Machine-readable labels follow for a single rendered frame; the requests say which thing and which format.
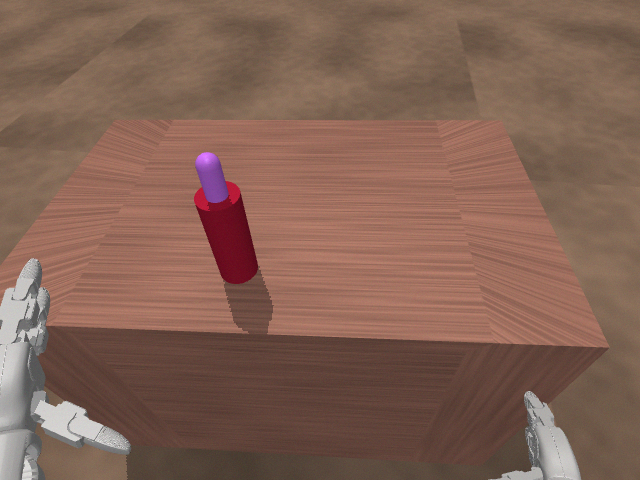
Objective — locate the left robot hand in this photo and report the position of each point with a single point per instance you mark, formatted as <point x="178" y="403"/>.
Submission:
<point x="23" y="401"/>

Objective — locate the right robot hand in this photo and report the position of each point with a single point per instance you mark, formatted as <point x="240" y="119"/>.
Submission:
<point x="550" y="453"/>

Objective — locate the left robot arm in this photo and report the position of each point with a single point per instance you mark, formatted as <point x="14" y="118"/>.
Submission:
<point x="19" y="451"/>

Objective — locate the bottle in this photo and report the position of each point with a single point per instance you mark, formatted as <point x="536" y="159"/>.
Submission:
<point x="221" y="210"/>

